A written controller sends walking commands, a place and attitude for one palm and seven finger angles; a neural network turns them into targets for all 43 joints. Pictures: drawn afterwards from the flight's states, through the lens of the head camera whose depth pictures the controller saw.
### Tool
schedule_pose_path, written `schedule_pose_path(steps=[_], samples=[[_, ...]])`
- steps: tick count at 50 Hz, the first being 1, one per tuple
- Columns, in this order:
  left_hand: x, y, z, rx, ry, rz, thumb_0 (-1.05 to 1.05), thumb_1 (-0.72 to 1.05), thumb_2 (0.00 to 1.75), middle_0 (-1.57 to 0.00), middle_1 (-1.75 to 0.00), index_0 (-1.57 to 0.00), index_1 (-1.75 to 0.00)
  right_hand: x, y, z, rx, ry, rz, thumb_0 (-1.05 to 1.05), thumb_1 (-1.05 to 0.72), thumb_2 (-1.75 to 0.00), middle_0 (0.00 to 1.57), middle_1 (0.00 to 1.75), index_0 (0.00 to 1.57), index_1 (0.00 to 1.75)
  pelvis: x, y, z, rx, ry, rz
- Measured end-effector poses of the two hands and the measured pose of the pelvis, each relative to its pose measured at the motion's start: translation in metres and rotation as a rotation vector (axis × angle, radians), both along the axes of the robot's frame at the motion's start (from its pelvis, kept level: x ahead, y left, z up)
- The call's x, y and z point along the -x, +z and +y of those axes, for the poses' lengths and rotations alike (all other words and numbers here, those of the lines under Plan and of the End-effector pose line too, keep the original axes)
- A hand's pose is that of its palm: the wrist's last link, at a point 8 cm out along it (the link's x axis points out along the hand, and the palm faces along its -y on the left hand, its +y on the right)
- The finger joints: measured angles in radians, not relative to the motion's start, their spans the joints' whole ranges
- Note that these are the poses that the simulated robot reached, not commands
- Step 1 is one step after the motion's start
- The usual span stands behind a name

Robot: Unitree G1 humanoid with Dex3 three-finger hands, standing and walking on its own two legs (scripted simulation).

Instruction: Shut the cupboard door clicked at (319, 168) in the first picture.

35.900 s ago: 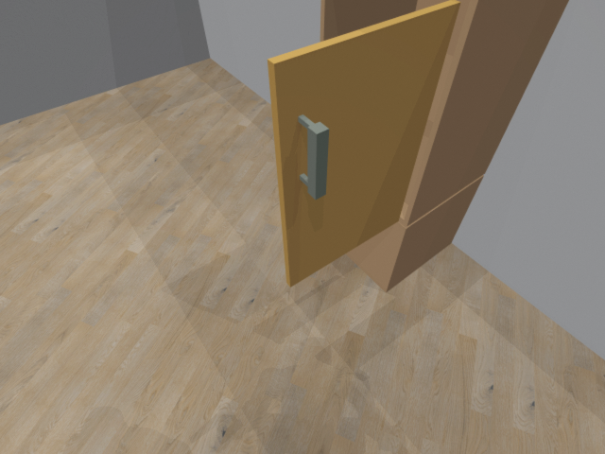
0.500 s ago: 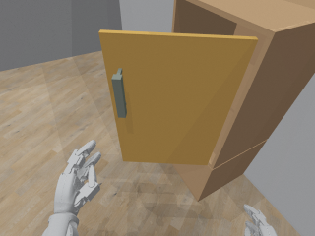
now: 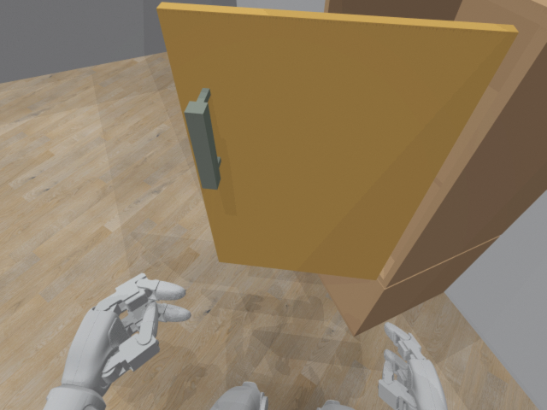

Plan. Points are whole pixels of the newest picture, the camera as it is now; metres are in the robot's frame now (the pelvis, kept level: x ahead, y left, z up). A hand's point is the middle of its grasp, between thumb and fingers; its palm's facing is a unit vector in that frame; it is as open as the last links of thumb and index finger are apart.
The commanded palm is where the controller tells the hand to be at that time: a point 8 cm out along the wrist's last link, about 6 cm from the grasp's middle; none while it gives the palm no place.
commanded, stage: raise the hand and make a fist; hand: left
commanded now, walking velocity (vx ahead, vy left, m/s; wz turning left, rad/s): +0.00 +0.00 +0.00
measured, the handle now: (208, 140) +0.45 +0.14 +0.15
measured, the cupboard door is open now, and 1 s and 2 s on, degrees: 59 59 59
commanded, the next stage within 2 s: bring the fist close to the handle in 1.16 s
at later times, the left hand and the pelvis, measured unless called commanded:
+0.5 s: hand (151, 284) +0.24 +0.17 +0.12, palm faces +0.00 -1.00 -0.06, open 3.1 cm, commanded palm +0.21 +0.22 +0.13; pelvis +0.03 -0.02 +0.03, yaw +0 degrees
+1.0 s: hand (142, 257) +0.26 +0.18 +0.15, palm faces +0.00 -1.00 -0.05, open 3.1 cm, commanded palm +0.23 +0.23 +0.15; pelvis +0.03 -0.01 +0.05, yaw +0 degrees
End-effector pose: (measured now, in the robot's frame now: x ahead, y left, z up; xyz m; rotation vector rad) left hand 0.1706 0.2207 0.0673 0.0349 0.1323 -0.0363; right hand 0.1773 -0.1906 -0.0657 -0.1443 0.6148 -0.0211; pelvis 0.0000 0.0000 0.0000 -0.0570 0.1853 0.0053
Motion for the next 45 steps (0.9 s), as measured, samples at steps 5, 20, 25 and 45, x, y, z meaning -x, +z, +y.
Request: schedule_pose_path(steps=[5, 20, 25, 45], samples=[[-0.011, 0.019, 0.012, -0.022, 0.069, -0.049, 0.02, 0.90, 0.90, -0.81, -0.96, -0.81, -0.96, 0.010, 0.001, -0.028, 0.043, -0.052, 0.054, 0.01, -0.90, -0.89, 0.20, 0.30, 0.21, 0.30, -0.017, 0.008, -0.006, -0.011, -0.007, 0.006], [-0.037, 0.048, 0.000, -0.025, 0.029, -0.137, 0.02, 0.90, 0.90, -1.09, -1.26, -1.09, -1.26, -0.029, 0.032, -0.070, 0.113, -0.093, -0.041, 0.01, -0.90, -0.89, 0.19, 0.30, 0.20, 0.30, -0.035, 0.020, -0.016, -0.030, -0.007, -0.022], [-0.044, 0.059, 0.000, -0.023, 0.035, -0.153, 0.02, 0.90, 0.90, -1.18, -1.36, -1.18, -1.36, -0.037, 0.041, -0.058, 0.078, -0.058, -0.070, 0.01, -0.90, -0.89, 0.20, 0.30, 0.20, 0.30, -0.035, 0.027, -0.017, -0.030, -0.003, -0.044], [-0.070, 0.088, 0.010, -0.015, 0.027, -0.157, 0.02, 0.90, 0.90, -1.30, -1.49, -1.30, -1.49, -0.009, 0.049, -0.052, 0.073, -0.051, -0.036, 0.01, -0.90, -0.89, 0.20, 0.30, 0.20, 0.30, -0.029, 0.046, -0.013, -0.033, -0.006, -0.122]])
